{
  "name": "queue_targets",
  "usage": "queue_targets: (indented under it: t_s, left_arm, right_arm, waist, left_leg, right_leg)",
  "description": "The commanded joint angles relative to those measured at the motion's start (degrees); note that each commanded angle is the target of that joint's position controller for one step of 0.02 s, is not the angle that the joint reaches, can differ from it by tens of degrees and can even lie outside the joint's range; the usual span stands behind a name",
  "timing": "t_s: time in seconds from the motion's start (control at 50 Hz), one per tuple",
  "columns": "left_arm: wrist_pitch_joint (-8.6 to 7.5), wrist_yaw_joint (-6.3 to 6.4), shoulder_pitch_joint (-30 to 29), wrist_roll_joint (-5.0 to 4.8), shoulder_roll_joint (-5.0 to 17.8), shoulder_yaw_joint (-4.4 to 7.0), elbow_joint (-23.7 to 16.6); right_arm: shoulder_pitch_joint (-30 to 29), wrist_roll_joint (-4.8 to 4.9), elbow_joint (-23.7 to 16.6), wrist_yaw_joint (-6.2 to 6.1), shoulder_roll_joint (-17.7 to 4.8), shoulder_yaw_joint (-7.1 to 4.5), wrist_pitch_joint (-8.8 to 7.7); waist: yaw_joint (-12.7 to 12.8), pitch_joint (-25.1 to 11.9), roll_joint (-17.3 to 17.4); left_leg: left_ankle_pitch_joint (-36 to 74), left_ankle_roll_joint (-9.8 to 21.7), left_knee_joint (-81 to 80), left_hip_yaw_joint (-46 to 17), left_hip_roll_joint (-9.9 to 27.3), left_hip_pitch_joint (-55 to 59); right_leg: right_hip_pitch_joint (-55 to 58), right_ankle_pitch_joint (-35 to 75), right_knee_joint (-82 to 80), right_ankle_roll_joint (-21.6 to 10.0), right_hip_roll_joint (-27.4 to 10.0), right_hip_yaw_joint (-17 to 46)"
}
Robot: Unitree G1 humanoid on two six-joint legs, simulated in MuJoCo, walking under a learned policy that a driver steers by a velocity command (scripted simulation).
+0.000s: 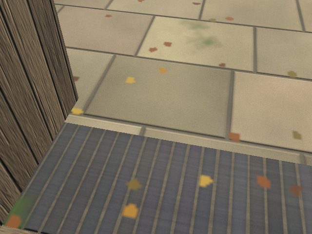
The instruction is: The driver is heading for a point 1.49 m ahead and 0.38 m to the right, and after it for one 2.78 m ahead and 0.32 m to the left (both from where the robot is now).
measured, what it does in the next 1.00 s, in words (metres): walks ahead: right foot, then left foot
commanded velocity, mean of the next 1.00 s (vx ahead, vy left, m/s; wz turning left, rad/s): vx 0.85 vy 0.00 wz -0.05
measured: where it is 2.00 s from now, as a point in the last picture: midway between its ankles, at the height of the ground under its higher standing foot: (210, 72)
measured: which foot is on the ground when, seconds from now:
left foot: down 0.00-0.26, up 0.28-0.74, down 0.76-1.00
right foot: up 0.00-0.24, down 0.26-0.74, up 0.76-1.00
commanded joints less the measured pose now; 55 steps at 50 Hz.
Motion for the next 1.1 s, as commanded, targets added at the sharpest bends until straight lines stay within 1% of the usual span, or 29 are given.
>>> queue_targets:
  t_s: [0.02,0.08,0.2,0.24,0.26,0.28,0.3,0.32,0.34,0.36,0.4,0.42,0.48,0.56,0.64,0.68,0.7,0.74,0.76,0.78,0.8,0.82,0.84,0.86,0.9,0.96,1.0,1.04,1.1]
  left_arm:
    - [-2.91,-1.51,-14.56,0.57,4.85,1.43,-9.85]
    - [-4.35,-2.90,-14.90,0.04,6.48,2.77,-12.02]
    - [-3.46,-4.03,-18.69,-0.15,5.87,3.14,-17.49]
    - [-3.78,-3.00,-5.11,-0.60,8.13,4.67,-14.34]
    - [-4.20,-2.13,7.10,-0.62,11.10,6.18,-10.49]
    - [-5.00,-1.28,16.85,0.78,17.46,7.84,-8.93]
    - [-5.45,-1.82,18.29,1.35,19.70,7.51,-8.45]
    - [-5.12,-1.98,7.11,1.06,15.65,6.18,-9.79]
    - [-5.49,-2.28,1.92,0.73,13.17,5.45,-11.24]
    - [-6.05,-2.59,0.72,0.27,12.08,5.04,-11.11]
    - [-6.74,-2.35,-0.21,0.00,8.93,3.62,-10.32]
    - [-7.13,-2.07,0.91,-0.25,8.29,3.29,-9.78]
    - [-7.98,-1.77,4.75,-0.55,9.05,3.04,-9.36]
    - [-9.02,-1.98,9.11,-1.06,7.79,2.29,-9.49]
    - [-9.71,-1.10,12.66,-1.72,9.57,2.08,-8.42]
    - [-9.32,-0.70,12.90,-0.86,12.04,2.38,-8.40]
    - [-8.75,-0.17,12.96,-0.11,13.66,2.72,-8.16]
    - [-6.94,0.78,10.51,1.17,16.77,3.76,-8.19]
    - [-6.79,0.61,8.79,1.18,15.02,3.58,-9.27]
    - [-7.23,-1.59,15.44,-1.75,4.22,1.40,-11.82]
    - [-8.58,-1.69,11.49,-2.71,9.36,2.39,-12.55]
    - [-8.80,-1.20,3.98,-2.77,10.14,2.59,-15.33]
    - [-8.87,-1.24,1.11,-1.99,9.75,2.21,-16.00]
    - [-8.23,-1.62,0.67,-1.44,8.20,1.94,-15.85]
    - [-5.94,-2.89,2.86,-0.05,5.59,1.40,-15.88]
    - [-4.00,-3.86,-4.02,0.25,6.18,1.20,-19.03]
    - [-4.02,-4.26,-9.53,-0.35,5.96,0.72,-21.42]
    - [-4.49,-4.74,-14.93,-0.79,6.71,0.55,-23.10]
    - [-5.07,-5.24,-19.81,-0.73,6.62,0.07,-24.72]
  right_arm:
    - [9.14,-0.46,0.35,0.21,-8.19,-2.23,-1.26]
    - [7.15,-0.31,-1.16,0.49,-8.95,-2.75,-3.39]
    - [5.30,-0.19,-2.83,1.07,-10.57,-3.11,-5.26]
    - [2.59,-0.18,-3.36,1.51,-12.27,-3.26,-5.57]
    - [2.05,-0.46,-3.63,1.80,-12.68,-3.14,-5.56]
    - [2.93,0.18,-5.16,2.32,-9.95,-2.19,-5.56]
    - [2.86,0.55,-7.80,3.16,-4.31,-1.15,-6.38]
    - [-3.65,0.71,-10.59,3.52,-7.74,-2.05,-6.41]
    - [-5.53,0.35,-11.51,3.92,-9.61,-2.51,-6.27]
    - [-6.08,-0.21,-11.30,4.29,-8.88,-2.47,-6.10]
    - [-4.44,-1.65,-11.52,5.09,-6.47,-2.18,-4.52]
    - [-5.80,-1.64,-12.43,5.47,-5.98,-2.09,-3.72]
    - [-14.30,-1.52,-15.85,5.86,-6.70,-2.02,-2.28]
    - [-27.60,-0.89,-21.00,6.18,-6.55,-1.47,-2.53]
    - [-33.23,-0.20,-23.36,6.14,-5.91,-0.73,-2.79]
    - [-31.27,-0.12,-23.21,5.22,-7.92,-1.37,-2.90]
    - [-27.08,-0.11,-22.62,4.74,-9.47,-1.88,-2.91]
    - [-7.02,0.03,-17.13,3.17,-13.79,-3.92,-2.90]
    - [3.26,-1.12,-14.62,2.22,-17.11,-5.23,-2.74]
    - [4.94,-3.31,-14.05,2.14,-22.34,-6.82,-2.96]
    - [3.16,-1.75,-13.61,3.50,-18.86,-6.59,-2.80]
    - [-3.04,-1.66,-13.17,3.80,-16.50,-6.01,-3.43]
    - [-5.19,-1.51,-12.75,4.07,-12.56,-5.12,-4.05]
    - [-6.93,-1.88,-12.35,3.81,-10.19,-4.43,-4.56]
    - [-7.07,-1.41,-10.83,3.37,-7.48,-3.17,-5.53]
    - [-5.49,-0.07,-9.85,3.60,-9.43,-3.27,-7.19]
    - [-4.95,-0.21,-10.04,3.94,-9.70,-3.09,-7.75]
    - [-3.48,0.29,-9.89,3.79,-9.07,-2.53,-8.27]
    - [0.82,0.79,-8.97,2.41,-11.53,-2.31,-8.49]
  waist:
    - [-3.40,17.92,4.03]
    - [-1.17,12.84,4.17]
    - [0.31,12.47,6.36]
    - [7.52,5.81,5.10]
    - [12.79,-1.84,1.14]
    - [15.76,-8.69,-8.30]
    - [12.30,-12.35,-17.13]
    - [7.38,-2.27,-11.42]
    - [4.68,0.94,-4.76]
    - [3.37,1.36,-1.41]
    - [-0.53,3.43,-3.58]
    - [-1.05,5.28,-3.99]
    - [-0.31,9.63,-1.85]
    - [2.42,12.42,-0.78]
    - [3.23,11.82,-2.27]
    - [1.82,6.80,-4.72]
    - [-0.68,2.98,-6.92]
    - [-10.31,-7.85,-8.83]
    - [-14.28,-13.07,-7.29]
    - [-6.49,-19.74,10.73]
    - [-7.13,-22.23,8.20]
    - [-4.72,-10.38,5.54]
    - [-3.42,-5.44,-1.59]
    - [-0.94,-1.69,-3.60]
    - [3.08,2.07,-1.04]
    - [3.51,7.89,0.53]
    - [2.70,9.64,2.47]
    - [1.41,10.66,0.64]
    - [0.18,10.28,0.75]
  left_leg:
    - [-19.97,10.52,-18.19,-25.44,22.01,1.88]
    - [-10.17,8.92,-18.16,-18.99,19.62,4.66]
    - [8.27,7.08,-17.59,-8.52,18.31,-4.48]
    - [37.02,5.07,-1.74,-2.78,16.74,-9.51]
    - [44.77,3.52,14.94,1.30,12.92,-14.48]
    - [30.62,1.18,38.76,4.57,7.23,-29.92]
    - [-6.91,1.34,54.72,-2.31,-0.66,-39.99]
    - [1.08,2.96,60.58,-5.80,2.64,-45.22]
    - [7.51,3.44,59.83,-4.10,6.90,-44.83]
    - [10.00,3.33,56.72,-3.13,9.35,-41.84]
    - [10.58,1.41,52.67,-2.43,11.29,-37.89]
    - [11.02,0.46,51.69,-1.73,11.89,-38.83]
    - [16.11,-1.60,47.72,1.38,12.68,-47.22]
    - [25.32,-2.43,28.79,6.02,10.69,-44.79]
    - [29.32,0.56,14.75,9.99,7.25,-36.59]
    - [24.38,2.07,12.43,12.25,2.40,-31.77]
    - [20.42,2.96,12.50,12.10,0.26,-27.30]
    - [13.86,4.71,9.90,10.13,-1.44,-7.74]
    - [5.28,6.30,11.54,3.51,5.11,7.74]
    - [-13.64,14.27,7.67,-28.44,23.65,26.34]
    - [-19.07,13.89,-3.98,-46.19,24.58,25.68]
    - [-13.82,11.76,-5.59,-36.31,22.58,16.90]
    - [-6.79,10.63,-6.81,-29.10,21.33,8.08]
    - [-3.62,8.51,-8.29,-22.67,19.57,0.48]
    - [-1.91,5.43,-12.08,-14.26,17.32,-10.30]
    - [7.15,1.98,-16.91,-2.89,14.75,-14.45]
    - [18.88,-0.19,-18.16,5.93,11.56,-15.71]
    - [30.50,-1.97,-18.84,11.91,9.68,-14.85]
    - [51.86,-3.92,-18.69,15.29,11.95,-4.74]
  right_leg:
    - [-30.65,0.88,11.87,-0.40,-4.15,0.42]
    - [-29.27,5.36,11.10,-0.37,-4.59,0.58]
    - [-12.12,8.14,-1.60,-2.85,-1.98,-4.83]
    - [7.97,7.74,-3.60,-4.67,2.80,-7.91]
    - [23.37,5.42,-5.00,-5.47,4.14,-8.07]
    - [38.08,-16.16,-12.20,-7.93,-9.26,11.25]
    - [37.83,-42.10,-29.21,-10.34,-21.98,44.95]
    - [27.33,-36.82,-32.79,-9.00,-21.02,48.42]
    - [21.03,-27.48,-30.03,-8.69,-20.52,38.64]
    - [15.72,-19.19,-30.72,-8.51,-17.93,30.74]
    - [8.38,-12.62,-32.67,-7.15,-13.78,21.70]
    - [6.96,-10.37,-34.15,-7.21,-12.74,19.28]
    - [7.55,-1.87,-37.64,-8.08,-10.98,13.48]
    - [7.59,16.07,-40.82,-8.22,-7.61,5.24]
    - [17.11,43.86,-42.36,-6.91,-9.60,0.68]
    - [25.97,68.43,-34.80,-5.89,-10.43,-0.98]
    - [29.15,79.67,-27.29,-5.44,-11.55,-1.22]
    - [27.71,82.27,-1.31,-5.21,-12.25,-2.18]
    - [15.65,67.09,16.76,-5.59,-9.95,-2.09]
    - [-11.16,13.76,42.39,-3.60,0.73,0.05]
    - [-18.45,0.02,48.42,-5.44,3.52,7.76]
    - [-23.79,5.69,47.45,-6.30,-0.59,7.50]
    - [-22.69,8.43,43.72,-6.51,-2.96,7.11]
    - [-20.47,8.97,40.61,-6.47,-4.84,7.61]
    - [-16.13,9.02,36.46,-5.12,-6.85,8.00]
    - [-21.56,15.07,30.62,-3.59,-8.19,5.85]
    - [-21.43,22.90,21.68,-3.83,-7.25,2.42]
    - [-18.64,29.63,11.94,-4.44,-5.63,-2.35]
    - [-15.63,35.45,0.50,-6.55,-2.19,-7.83]
Velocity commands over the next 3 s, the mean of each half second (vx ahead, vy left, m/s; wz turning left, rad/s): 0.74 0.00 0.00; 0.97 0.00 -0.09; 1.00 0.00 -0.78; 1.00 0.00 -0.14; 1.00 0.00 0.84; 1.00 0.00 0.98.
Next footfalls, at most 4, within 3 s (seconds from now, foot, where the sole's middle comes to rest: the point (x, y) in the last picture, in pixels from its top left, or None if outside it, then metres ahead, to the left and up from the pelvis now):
0.26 right None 0.26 -0.17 -0.78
0.76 left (163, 194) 0.74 -0.02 -0.78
1.22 right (189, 126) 1.17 -0.18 -0.78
1.66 left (187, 75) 1.64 -0.22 -0.78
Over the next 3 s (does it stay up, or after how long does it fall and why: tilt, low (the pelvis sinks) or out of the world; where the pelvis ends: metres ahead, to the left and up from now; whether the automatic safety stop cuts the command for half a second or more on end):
stays up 2.51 -0.56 -0.02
